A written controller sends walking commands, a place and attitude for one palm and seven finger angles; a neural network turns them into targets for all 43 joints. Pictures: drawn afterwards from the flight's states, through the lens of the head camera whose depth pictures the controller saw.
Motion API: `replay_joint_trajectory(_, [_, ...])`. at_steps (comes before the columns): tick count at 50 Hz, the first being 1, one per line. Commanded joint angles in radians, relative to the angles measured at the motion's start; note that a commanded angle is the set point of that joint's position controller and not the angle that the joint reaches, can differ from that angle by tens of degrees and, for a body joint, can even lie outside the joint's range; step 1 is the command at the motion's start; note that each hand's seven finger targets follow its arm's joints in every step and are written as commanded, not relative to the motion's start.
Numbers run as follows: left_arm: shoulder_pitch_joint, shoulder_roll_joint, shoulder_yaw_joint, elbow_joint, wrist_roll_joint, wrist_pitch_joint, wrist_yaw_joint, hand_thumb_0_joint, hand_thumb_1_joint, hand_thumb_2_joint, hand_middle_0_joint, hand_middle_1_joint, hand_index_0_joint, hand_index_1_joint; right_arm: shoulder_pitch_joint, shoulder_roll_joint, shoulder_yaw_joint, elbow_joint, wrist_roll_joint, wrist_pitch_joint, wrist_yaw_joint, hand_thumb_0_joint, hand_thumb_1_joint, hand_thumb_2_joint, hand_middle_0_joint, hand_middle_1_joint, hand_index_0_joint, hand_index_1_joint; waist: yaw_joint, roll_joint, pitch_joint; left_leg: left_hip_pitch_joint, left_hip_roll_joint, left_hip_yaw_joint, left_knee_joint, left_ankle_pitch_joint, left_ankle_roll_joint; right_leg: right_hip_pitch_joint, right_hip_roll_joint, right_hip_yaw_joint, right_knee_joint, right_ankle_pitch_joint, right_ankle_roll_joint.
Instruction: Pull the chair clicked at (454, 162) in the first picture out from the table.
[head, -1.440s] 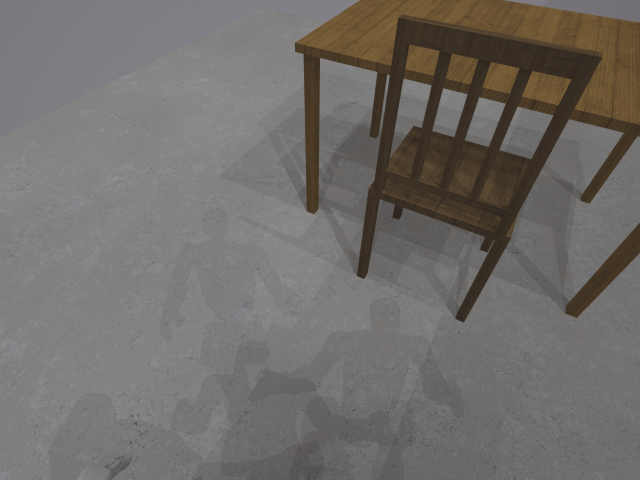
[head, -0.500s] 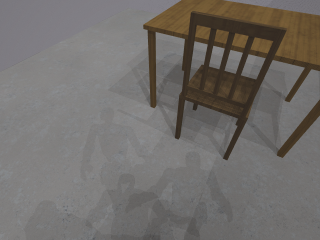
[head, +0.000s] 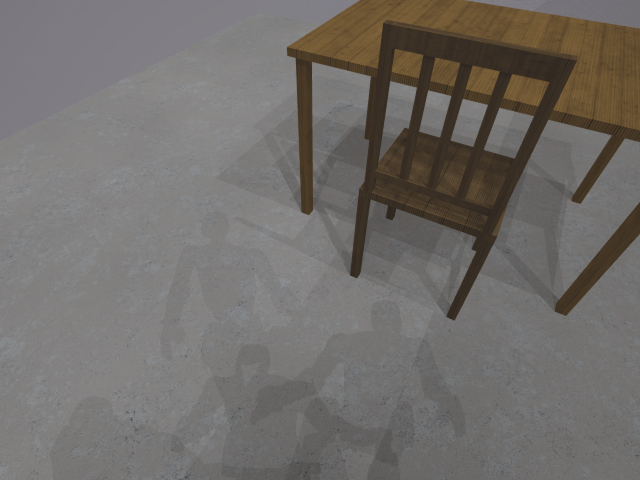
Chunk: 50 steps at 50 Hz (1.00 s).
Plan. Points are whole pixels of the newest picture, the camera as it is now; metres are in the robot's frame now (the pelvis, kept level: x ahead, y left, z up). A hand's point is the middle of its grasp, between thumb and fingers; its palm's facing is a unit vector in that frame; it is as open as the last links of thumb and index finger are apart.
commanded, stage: walk to a spot facing it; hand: left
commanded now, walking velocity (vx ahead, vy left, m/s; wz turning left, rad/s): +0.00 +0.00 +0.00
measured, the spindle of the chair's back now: (446, 133) +0.92 -0.27 -0.06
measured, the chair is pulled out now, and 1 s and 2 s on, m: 0.00 0.00 0.00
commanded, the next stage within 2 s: turn to face it in 0.52 s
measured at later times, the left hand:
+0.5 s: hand out of the picture +0.08 +0.17 -0.18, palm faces -0.11 -0.96 -0.25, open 7.4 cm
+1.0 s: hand (227, 409) +0.27 +0.18 -0.20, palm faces -0.27 -0.94 -0.22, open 7.4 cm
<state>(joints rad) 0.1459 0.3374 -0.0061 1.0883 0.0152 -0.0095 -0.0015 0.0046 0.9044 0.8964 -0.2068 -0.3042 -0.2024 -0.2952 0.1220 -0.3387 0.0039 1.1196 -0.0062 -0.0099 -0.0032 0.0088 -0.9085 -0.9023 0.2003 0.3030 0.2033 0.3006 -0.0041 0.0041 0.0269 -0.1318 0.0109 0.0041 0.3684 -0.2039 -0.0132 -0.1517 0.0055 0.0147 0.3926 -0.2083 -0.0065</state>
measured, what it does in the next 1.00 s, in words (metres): walks ahead, turning right: left foot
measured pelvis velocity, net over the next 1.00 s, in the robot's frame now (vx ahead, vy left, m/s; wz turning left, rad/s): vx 0.21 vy -0.01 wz -0.39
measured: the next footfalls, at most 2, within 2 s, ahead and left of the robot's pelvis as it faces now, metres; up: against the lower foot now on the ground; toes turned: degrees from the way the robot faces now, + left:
left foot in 0.92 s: +0.33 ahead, +0.04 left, +0.00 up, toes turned -15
right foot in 1.62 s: +0.32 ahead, -0.26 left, +0.00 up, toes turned -38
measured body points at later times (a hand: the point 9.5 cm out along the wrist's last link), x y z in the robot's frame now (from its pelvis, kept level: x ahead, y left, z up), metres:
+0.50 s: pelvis +0.05 -0.03 -0.02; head +0.06 -0.06 +0.43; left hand +0.09 +0.22 -0.16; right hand +0.03 -0.29 -0.19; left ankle +0.00 +0.12 -0.71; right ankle +0.02 -0.10 -0.75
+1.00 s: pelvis +0.21 -0.01 -0.02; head +0.25 +0.00 +0.43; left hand +0.29 +0.22 -0.18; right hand +0.25 -0.27 -0.15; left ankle +0.29 +0.05 -0.75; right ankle +0.05 -0.09 -0.69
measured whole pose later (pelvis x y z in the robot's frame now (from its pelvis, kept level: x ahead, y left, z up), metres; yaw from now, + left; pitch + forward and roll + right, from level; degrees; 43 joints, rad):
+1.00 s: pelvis +0.21 -0.01 -0.02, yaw -22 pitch +0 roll -1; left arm 0.34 0.21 0.07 1.01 0.01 0.00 0.04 0.00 0.91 0.90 -0.20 -0.30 -0.20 -0.29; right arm 0.10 -0.14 0.00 0.93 -0.01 -0.02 -0.02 0.01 -0.91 -0.90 0.20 0.30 0.20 0.30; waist 0.04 -0.05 0.06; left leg -0.38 0.03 0.13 0.64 -0.27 0.07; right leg -0.25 0.07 0.10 0.99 -0.54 -0.01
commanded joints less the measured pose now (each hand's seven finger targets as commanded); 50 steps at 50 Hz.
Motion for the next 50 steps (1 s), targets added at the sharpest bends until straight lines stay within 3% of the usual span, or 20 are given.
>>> replay_joint_trajectory(1, [-0.039,0.207,0.043,-0.065,-0.004,-0.02,0.013,0.0,0.9,0.9,-0.2,-0.3,-0.2,-0.3,-0.042,-0.203,-0.04,-0.066,-0.002,-0.025,-0.011,0.0,-0.9,-0.9,0.2,0.3,0.2,0.3,0.003,-0.011,-0.052,0.008,0.108,-0.092,-0.058,0.121,0.035,0.001,-0.122,0.108,-0.069,0.136,-0.026])
replay_joint_trajectory(6, [-0.018,0.163,0.036,-0.053,-0.005,-0.015,0.014,0.0,0.9,0.9,-0.2,-0.3,-0.2,-0.3,-0.026,-0.159,-0.03,-0.056,-0.005,-0.021,-0.01,0.0,-0.9,-0.9,0.2,0.3,0.2,0.3,0.004,-0.013,-0.058,0.022,0.109,-0.077,-0.054,0.095,0.027,-0.002,-0.118,0.114,-0.076,0.109,-0.023])
replay_joint_trajectory(10, [0.043,0.099,0.032,-0.057,0.001,0.02,0.004,0.0,0.9,0.9,-0.2,-0.3,-0.2,-0.3,0.052,-0.098,-0.026,-0.054,-0.014,-0.001,-0.01,0.0,-0.9,-0.9,0.2,0.3,0.2,0.3,0.002,-0.005,0.007,-0.009,0.112,-0.043,-0.028,-0.165,0.022,-0.107,-0.079,0.143,-0.04,-0.157,-0.029])
replay_joint_trajectory(15, [0.083,0.067,0.055,-0.125,0.007,0.023,-0.02,0.0,0.9,0.9,-0.2,-0.3,-0.2,-0.3,0.094,-0.154,-0.067,-0.106,-0.014,-0.002,-0.014,0.0,-0.9,-0.9,0.2,0.3,0.2,0.3,-0.004,0.106,0.094,-0.014,0.234,-0.157,-0.109,-0.405,0.096,-0.289,0.019,0.073,0.178,-0.24,-0.025])
replay_joint_trajectory(17, [0.081,0.032,0.06,-0.148,0.007,0.016,-0.028,0.0,0.9,0.9,-0.2,-0.3,-0.2,-0.3,0.1,-0.16,-0.081,-0.122,-0.01,-0.014,-0.015,0.0,-0.9,-0.9,0.2,0.3,0.2,0.3,-0.002,0.169,0.078,0.019,0.328,-0.172,-0.124,-0.281,0.151,-0.319,0.008,-0.02,0.331,-0.234,-0.008])
replay_joint_trajectory(20, [0.147,-0.003,0.069,-0.148,0.007,0.002,-0.036,0.0,0.9,0.9,-0.2,-0.3,-0.2,-0.3,0.093,-0.127,-0.084,-0.135,-0.014,-0.024,-0.016,0.0,-0.9,-0.9,0.2,0.3,0.2,0.3,0.034,0.131,0.046,-0.017,0.307,-0.031,0.048,-0.028,0.129,-0.195,-0.017,-0.055,0.242,-0.212,-0.013])
replay_joint_trajectory(21, [0.245,0.004,0.077,-0.118,0.01,-0.006,-0.033,0.0,0.9,0.9,-0.2,-0.3,-0.2,-0.3,0.07,-0.106,-0.08,-0.144,-0.015,-0.022,-0.015,0.0,-0.9,-0.9,0.2,0.3,0.2,0.3,0.082,0.052,0.022,-0.125,0.237,0.051,0.235,-0.032,0.076,-0.022,-0.008,-0.029,0.104,-0.106,-0.033])
replay_joint_trajectory(22, [0.369,0.111,0.102,-0.086,0.018,-0.023,-0.018,0.0,0.9,0.9,-0.2,-0.3,-0.2,-0.3,0.05,-0.027,-0.064,-0.184,-0.002,-0.022,-0.008,0.0,-0.9,-0.9,0.2,0.3,0.2,0.3,0.123,-0.283,-0.026,-0.422,0.1,0.181,0.577,-0.223,-0.001,0.208,-0.227,0.365,-0.075,-0.038,-0.115])
replay_joint_trajectory(23, [0.462,0.176,0.111,-0.066,0.002,-0.028,0.002,0.0,0.9,0.9,-0.2,-0.3,-0.2,-0.3,-0.036,-0.002,-0.05,-0.241,-0.008,-0.03,-0.003,0.0,-0.9,-0.9,0.2,0.3,0.2,0.3,0.151,-0.363,-0.014,-0.602,0.025,0.11,0.767,-0.414,-0.026,0.239,-0.385,0.645,-0.156,0.182,-0.202])
replay_joint_trajectory(24, [0.456,0.136,0.106,-0.066,-0.005,-0.033,0.014,0.0,0.9,0.9,-0.2,-0.3,-0.2,-0.3,-0.06,-0.032,-0.062,-0.241,-0.008,-0.039,-0.009,0.0,-0.9,-0.9,0.2,0.3,0.2,0.3,0.14,-0.255,0.022,-0.608,0.06,0.003,0.802,-0.332,-0.015,0.222,-0.346,0.586,-0.126,0.306,-0.218])
replay_joint_trajectory(26, [0.378,0.06,0.089,-0.089,-0.002,-0.034,0.015,0.0,0.9,0.9,-0.2,-0.3,-0.2,-0.3,-0.056,-0.004,-0.064,-0.229,-0.008,-0.038,-0.007,0.0,-0.9,-0.9,0.2,0.3,0.2,0.3,0.089,-0.097,0.071,-0.606,0.105,0.001,0.824,-0.226,-0.023,0.146,-0.308,0.476,-0.107,0.317,-0.24])
replay_joint_trajectory(28, [0.335,0.027,0.083,-0.109,0.002,-0.043,0.015,0.0,0.9,0.9,-0.2,-0.3,-0.2,-0.3,-0.025,0.024,-0.067,-0.21,-0.014,-0.03,0.003,0.0,-0.9,-0.9,0.2,0.3,0.2,0.3,0.052,-0.033,0.051,-0.558,0.103,0.017,0.795,-0.14,-0.038,0.094,-0.25,0.38,-0.116,0.309,-0.219])
replay_joint_trajectory(34, [0.331,-0.009,0.08,-0.103,0.005,-0.054,0.026,0.0,0.9,0.9,-0.2,-0.3,-0.2,-0.3,-0.004,0.059,-0.069,-0.223,-0.008,-0.007,0.005,0.0,-0.9,-0.9,0.2,0.3,0.2,0.3,0.016,-0.099,0.005,-0.561,0.084,0.028,0.728,0.002,-0.058,0.102,-0.18,0.238,-0.098,0.53,-0.173])
replay_joint_trajectory(42, [0.307,0.001,0.089,-0.112,0.014,-0.023,0.045,0.0,0.9,0.9,-0.2,-0.3,-0.2,-0.3,-0.073,0.087,-0.053,-0.262,0.003,-0.014,-0.01,0.0,-0.9,-0.9,0.2,0.3,0.2,0.3,0.034,-0.157,0.007,-0.339,0.012,0.078,0.359,-0.043,-0.027,0.112,-0.164,0.257,0.032,0.84,-0.144])
replay_joint_trajectory(44, [0.268,0.009,0.094,-0.122,0.006,-0.02,0.048,0.0,0.9,0.9,-0.2,-0.3,-0.2,-0.3,0.094,0.059,-0.058,-0.214,-0.001,-0.02,-0.028,0.0,-0.9,-0.9,0.2,0.3,0.2,0.3,-0.038,-0.135,-0.06,-0.121,-0.024,0.094,0.165,0.109,-0.015,0.084,-0.117,0.222,0.177,0.863,-0.096])
replay_joint_trajectory(45, [0.274,-0.001,0.095,-0.125,-0.005,-0.02,0.049,0.0,0.9,0.9,-0.2,-0.3,-0.2,-0.3,0.198,0.018,-0.065,-0.186,-0.009,-0.025,-0.034,0.0,-0.9,-0.9,0.2,0.3,0.2,0.3,-0.072,-0.083,-0.131,0.087,0.06,0.04,0.12,0.362,0.007,-0.011,-0.066,0.197,0.318,0.687,-0.06])
replay_joint_trajectory(46, [0.338,-0.044,0.093,-0.122,-0.024,-0.018,0.044,0.0,0.9,0.9,-0.2,-0.3,-0.2,-0.3,0.269,-0.074,-0.082,-0.178,-0.016,-0.031,-0.037,0.0,-0.9,-0.9,0.2,0.3,0.2,0.3,-0.067,0.176,-0.243,0.311,0.332,-0.234,0.163,0.815,0.124,-0.234,0.06,0.092,0.59,0.108,-0.008])
replay_joint_trajectory(47, [0.376,-0.071,0.088,-0.121,-0.019,-0.02,0.045,0.0,0.9,0.9,-0.2,-0.3,-0.2,-0.3,0.276,-0.087,-0.077,-0.174,-0.003,-0.019,-0.034,0.0,-0.9,-0.9,0.2,0.3,0.2,0.3,-0.033,0.24,-0.266,0.224,0.468,-0.344,0.076,0.949,0.224,-0.246,0.076,0.071,0.808,-0.421,0.002])
replay_joint_trajectory(48, [0.365,-0.064,0.085,-0.128,-0.013,-0.005,0.047,0.0,0.9,0.9,-0.2,-0.3,-0.2,-0.3,0.204,-0.058,-0.063,-0.206,-0.001,-0.015,-0.034,0.0,-0.9,-0.9,0.2,0.3,0.2,0.3,-0.007,0.146,-0.157,0.084,0.473,-0.339,0.009,0.724,0.257,-0.25,0.016,0.097,0.859,-0.412,0.007])
replay_joint_trajectory(50, [0.268,-0.066,0.095,-0.126,0.003,0.013,0.028,0.0,0.9,0.9,-0.2,-0.3,-0.2,-0.3,0.097,0.02,-0.045,-0.214,-0.014,-0.021,-0.041,0.0,-0.9,-0.9,0.2,0.3,0.2,0.3,0.017,0.141,-0.009,-0.085,0.372,-0.222,-0.072,0.416,0.203,-0.304,-0.025,0.068,0.882,-0.292,0.025])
